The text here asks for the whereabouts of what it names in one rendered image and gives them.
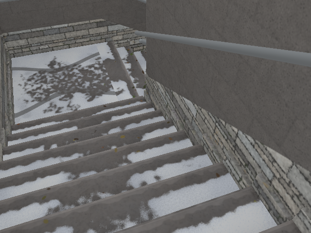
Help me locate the stairs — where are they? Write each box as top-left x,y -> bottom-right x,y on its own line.
117,46 -> 147,97
0,95 -> 301,233

